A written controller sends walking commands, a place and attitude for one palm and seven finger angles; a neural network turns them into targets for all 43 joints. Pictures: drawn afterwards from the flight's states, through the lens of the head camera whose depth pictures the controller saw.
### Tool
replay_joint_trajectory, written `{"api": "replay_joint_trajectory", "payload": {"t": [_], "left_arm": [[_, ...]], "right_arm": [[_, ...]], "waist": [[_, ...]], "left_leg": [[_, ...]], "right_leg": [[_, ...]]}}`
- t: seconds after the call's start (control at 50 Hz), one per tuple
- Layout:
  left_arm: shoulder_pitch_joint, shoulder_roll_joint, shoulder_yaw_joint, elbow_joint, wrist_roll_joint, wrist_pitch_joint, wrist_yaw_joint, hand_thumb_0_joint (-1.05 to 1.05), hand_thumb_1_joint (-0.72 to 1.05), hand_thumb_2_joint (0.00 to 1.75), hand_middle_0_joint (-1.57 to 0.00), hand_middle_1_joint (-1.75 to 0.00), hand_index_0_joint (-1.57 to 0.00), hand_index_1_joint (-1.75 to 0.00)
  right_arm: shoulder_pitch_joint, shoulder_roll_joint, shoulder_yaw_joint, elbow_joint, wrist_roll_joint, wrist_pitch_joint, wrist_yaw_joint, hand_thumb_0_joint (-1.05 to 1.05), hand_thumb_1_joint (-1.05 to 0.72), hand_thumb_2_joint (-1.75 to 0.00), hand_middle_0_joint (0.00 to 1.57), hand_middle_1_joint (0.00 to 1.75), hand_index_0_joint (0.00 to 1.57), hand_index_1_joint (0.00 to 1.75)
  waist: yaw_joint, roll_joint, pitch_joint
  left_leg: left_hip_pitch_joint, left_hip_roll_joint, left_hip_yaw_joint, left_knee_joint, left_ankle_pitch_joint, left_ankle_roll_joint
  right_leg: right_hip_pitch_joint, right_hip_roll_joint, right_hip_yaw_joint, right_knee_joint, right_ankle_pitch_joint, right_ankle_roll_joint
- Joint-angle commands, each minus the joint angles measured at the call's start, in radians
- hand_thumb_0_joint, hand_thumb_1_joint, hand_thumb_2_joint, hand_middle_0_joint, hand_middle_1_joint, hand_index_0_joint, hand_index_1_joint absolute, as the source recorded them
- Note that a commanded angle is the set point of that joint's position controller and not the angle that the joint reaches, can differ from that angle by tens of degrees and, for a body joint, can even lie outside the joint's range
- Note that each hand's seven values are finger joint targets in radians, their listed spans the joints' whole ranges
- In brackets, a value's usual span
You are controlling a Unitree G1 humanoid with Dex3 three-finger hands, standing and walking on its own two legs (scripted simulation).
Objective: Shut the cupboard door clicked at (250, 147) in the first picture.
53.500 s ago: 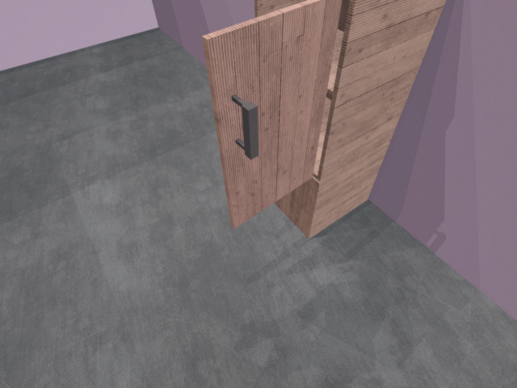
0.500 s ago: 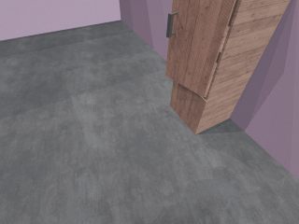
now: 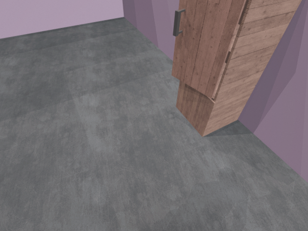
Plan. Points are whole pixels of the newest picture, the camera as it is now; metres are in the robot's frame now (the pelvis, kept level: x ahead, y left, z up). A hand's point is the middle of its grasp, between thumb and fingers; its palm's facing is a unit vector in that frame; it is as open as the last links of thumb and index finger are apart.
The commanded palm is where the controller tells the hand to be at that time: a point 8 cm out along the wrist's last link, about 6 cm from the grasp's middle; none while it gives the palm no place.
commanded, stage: walk to a spot facing it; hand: left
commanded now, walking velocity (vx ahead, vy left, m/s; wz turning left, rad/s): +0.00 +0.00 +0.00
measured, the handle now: (179, 22) +1.16 -0.09 +0.05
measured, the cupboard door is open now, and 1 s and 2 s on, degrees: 16 16 16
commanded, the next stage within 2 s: turn to face it in 1.50 s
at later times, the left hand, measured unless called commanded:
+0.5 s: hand out of the picture +0.01 +0.20 -0.18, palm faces +0.27 -0.94 -0.21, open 7.4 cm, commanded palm none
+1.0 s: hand (62, 196) +0.24 +0.31 -0.15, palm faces +0.44 -0.85 -0.28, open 7.4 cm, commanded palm none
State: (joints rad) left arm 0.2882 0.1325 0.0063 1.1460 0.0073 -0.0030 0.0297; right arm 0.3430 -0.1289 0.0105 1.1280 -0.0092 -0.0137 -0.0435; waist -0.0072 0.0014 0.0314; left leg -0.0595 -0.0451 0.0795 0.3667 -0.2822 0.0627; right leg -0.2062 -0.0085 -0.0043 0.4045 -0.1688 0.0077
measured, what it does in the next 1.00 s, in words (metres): walks ahead, turning left: left foot, then right foot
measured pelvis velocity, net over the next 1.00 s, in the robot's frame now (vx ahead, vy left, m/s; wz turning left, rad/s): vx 0.21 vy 0.06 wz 0.51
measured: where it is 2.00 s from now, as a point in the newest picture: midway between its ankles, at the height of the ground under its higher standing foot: (112, 188)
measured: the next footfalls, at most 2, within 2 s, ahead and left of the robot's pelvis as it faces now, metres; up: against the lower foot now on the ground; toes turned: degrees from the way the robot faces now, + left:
left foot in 0.62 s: +0.08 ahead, +0.18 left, +0.00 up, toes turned +25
right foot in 0.96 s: +0.35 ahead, +0.02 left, +0.00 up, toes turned +23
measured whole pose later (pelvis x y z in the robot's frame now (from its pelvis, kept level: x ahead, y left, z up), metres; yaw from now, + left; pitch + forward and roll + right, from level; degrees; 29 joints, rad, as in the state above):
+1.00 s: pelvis +0.21 +0.06 -0.02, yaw +29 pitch +0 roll +1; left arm 0.12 0.20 0.05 0.85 0.03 -0.06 -0.03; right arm 0.34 -0.20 -0.05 1.02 -0.02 0.01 0.01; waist -0.04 0.06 0.06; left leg -0.24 -0.01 -0.06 0.84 -0.51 0.02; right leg -0.41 -0.06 -0.10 0.66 -0.26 -0.01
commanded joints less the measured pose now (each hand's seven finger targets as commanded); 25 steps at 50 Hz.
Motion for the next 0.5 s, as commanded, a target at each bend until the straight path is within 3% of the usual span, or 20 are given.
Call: {"api": "replay_joint_trajectory", "payload": {"t": [0.0, 0.08, 0.18, 0.24, 0.26, 0.28, 0.3, 0.32, 0.34, 0.36, 0.38, 0.4, 0.42, 0.44, 0.48], "left_arm": [[0.059, 0.1, 0.017, -0.02, 0.005, -0.008, 0.01, 0.0, 0.9, 0.9, -0.2, -0.3, -0.2, -0.3], [0.057, 0.098, 0.023, -0.035, 0.003, 0.0, 0.014, 0.0, 0.9, 0.9, -0.2, -0.3, -0.2, -0.3], [0.023, 0.125, 0.053, -0.087, 0.008, 0.009, 0.016, 0.0, 0.9, 0.9, -0.2, -0.3, -0.2, -0.3], [0.005, 0.145, 0.068, -0.124, 0.019, 0.012, 0.004, 0.0, 0.9, 0.9, -0.2, -0.3, -0.2, -0.3], [0.008, 0.148, 0.074, -0.133, 0.023, 0.011, -0.002, 0.0, 0.9, 0.9, -0.2, -0.3, -0.2, -0.3], [0.015, 0.165, 0.079, -0.145, 0.027, 0.009, -0.005, 0.0, 0.9, 0.9, -0.2, -0.3, -0.2, -0.3], [0.03, 0.178, 0.086, -0.151, 0.03, 0.006, -0.007, 0.0, 0.9, 0.9, -0.2, -0.3, -0.2, -0.3], [0.06, 0.205, 0.096, -0.154, 0.031, 0.003, -0.006, 0.0, 0.9, 0.9, -0.2, -0.3, -0.2, -0.3], [0.114, 0.232, 0.104, -0.151, 0.028, -0.003, -0.002, 0.0, 0.9, 0.9, -0.2, -0.3, -0.2, -0.3], [0.141, 0.237, 0.106, -0.154, 0.025, -0.01, 0.001, 0.0, 0.9, 0.9, -0.2, -0.3, -0.2, -0.3], [0.133, 0.224, 0.104, -0.16, 0.026, -0.018, 0.006, 0.0, 0.9, 0.9, -0.2, -0.3, -0.2, -0.3], [0.098, 0.228, 0.108, -0.175, 0.03, -0.026, 0.007, 0.0, 0.9, 0.9, -0.2, -0.3, -0.2, -0.3], [0.06, 0.233, 0.109, -0.188, 0.032, -0.031, 0.005, 0.0, 0.9, 0.9, -0.2, -0.3, -0.2, -0.3], [0.027, 0.24, 0.109, -0.198, 0.033, -0.034, 0.0, 0.0, 0.9, 0.9, -0.2, -0.3, -0.2, -0.3], [-0.016, 0.254, 0.114, -0.212, 0.037, -0.036, -0.01, 0.0, 0.9, 0.9, -0.2, -0.3, -0.2, -0.3]], "right_arm": [[0.089, -0.108, -0.017, -0.011, 0.001, -0.012, -0.006, 0.0, -0.9, -0.9, 0.2, 0.3, 0.2, 0.3], [0.084, -0.098, -0.017, -0.023, 0.003, -0.001, -0.001, 0.0, -0.9, -0.9, 0.2, 0.3, 0.2, 0.3], [0.041, -0.138, -0.041, -0.06, -0.001, 0.016, 0.002, 0.0, -0.9, -0.9, 0.2, 0.3, 0.2, 0.3], [0.024, -0.15, -0.052, -0.093, -0.012, 0.026, 0.009, 0.0, -0.9, -0.9, 0.2, 0.3, 0.2, 0.3], [0.014, -0.156, -0.056, -0.108, -0.015, 0.028, 0.013, 0.0, -0.9, -0.9, 0.2, 0.3, 0.2, 0.3], [0.011, -0.156, -0.058, -0.12, -0.015, 0.028, 0.017, 0.0, -0.9, -0.9, 0.2, 0.3, 0.2, 0.3], [0.003, -0.146, -0.057, -0.136, -0.017, 0.027, 0.02, 0.0, -0.9, -0.9, 0.2, 0.3, 0.2, 0.3], [-0.008, -0.126, -0.054, -0.154, -0.016, 0.025, 0.023, 0.0, -0.9, -0.9, 0.2, 0.3, 0.2, 0.3], [-0.031, -0.12, -0.056, -0.167, -0.013, 0.024, 0.024, 0.0, -0.9, -0.9, 0.2, 0.3, 0.2, 0.3], [-0.097, -0.14, -0.061, -0.192, -0.013, 0.02, 0.029, 0.0, -0.9, -0.9, 0.2, 0.3, 0.2, 0.3], [-0.125, -0.152, -0.066, -0.212, -0.013, 0.014, 0.035, 0.0, -0.9, -0.9, 0.2, 0.3, 0.2, 0.3], [-0.141, -0.137, -0.069, -0.223, -0.013, 0.01, 0.044, 0.0, -0.9, -0.9, 0.2, 0.3, 0.2, 0.3], [-0.149, -0.123, -0.068, -0.227, -0.011, 0.012, 0.053, 0.0, -0.9, -0.9, 0.2, 0.3, 0.2, 0.3], [-0.148, -0.11, -0.065, -0.231, -0.01, 0.016, 0.062, 0.0, -0.9, -0.9, 0.2, 0.3, 0.2, 0.3], [-0.124, -0.088, -0.062, -0.242, -0.006, 0.017, 0.077, 0.0, -0.9, -0.9, 0.2, 0.3, 0.2, 0.3]], "waist": [[-0.002, 0.009, 0.071], [-0.001, 0.011, 0.058], [0.005, 0.046, 0.042], [0.004, 0.025, 0.076], [0.006, 0.019, 0.09], [0.013, -0.026, 0.098], [0.025, -0.076, 0.096], [0.048, -0.167, 0.08], [0.073, -0.263, 0.025], [0.093, -0.244, 0.024], [0.079, -0.178, 0.018], [0.066, -0.115, 0.023], [0.049, -0.075, 0.017], [0.028, -0.061, 0.019], [-0.001, -0.098, 0.024]], "left_leg": [[-0.103, 0.155, -0.129, -0.105, 0.202, -0.025], [-0.124, 0.152, -0.144, -0.058, 0.281, -0.022], [-0.183, 0.176, -0.229, -0.02, 0.29, 0.003], [-0.289, 0.171, -0.29, -0.051, -0.131, 0.033], [-0.329, 0.158, -0.296, -0.047, -0.238, 0.036], [-0.386, 0.138, -0.296, -0.014, -0.301, 0.038], [-0.471, 0.099, -0.257, 0.049, -0.324, 0.025], [-0.553, 0.044, -0.164, 0.184, -0.282, 0.003], [-0.557, 0.015, -0.04, 0.409, -0.235, -0.028], [-0.596, 0.064, -0.058, 0.605, -0.286, -0.037], [-0.623, 0.104, -0.09, 0.693, -0.289, -0.04], [-0.626, 0.136, -0.112, 0.712, -0.282, -0.043], [-0.589, 0.154, -0.111, 0.682, -0.271, -0.049], [-0.536, 0.16, -0.089, 0.627, -0.248, -0.054], [-0.412, 0.149, -0.025, 0.472, -0.197, -0.056]], "right_leg": [[0.029, -0.071, 0.079, -0.032, 0.114, -0.03], [0.04, -0.083, 0.048, 0.017, 0.136, -0.021], [0.016, -0.079, -0.007, 0.098, 0.059, -0.009], [-0.002, -0.088, 0.004, 0.076, -0.213, -0.005], [-0.005, -0.101, 0.021, 0.062, -0.279, -0.011], [0.019, -0.121, 0.049, 0.037, -0.342, -0.022], [0.076, -0.171, 0.112, -0.012, -0.417, -0.046], [0.152, -0.262, 0.215, -0.096, -0.507, -0.092], [0.198, -0.384, 0.334, -0.194, -0.558, -0.164], [0.187, -0.452, 0.398, -0.253, -0.524, -0.223], [0.19, -0.472, 0.388, -0.244, -0.458, -0.244], [0.165, -0.484, 0.326, -0.225, -0.401, -0.236], [0.136, -0.462, 0.222, -0.201, -0.333, -0.205], [0.092, -0.434, 0.119, -0.186, -0.279, -0.173], [0.003, -0.395, -0.012, -0.153, -0.252, -0.127]]}}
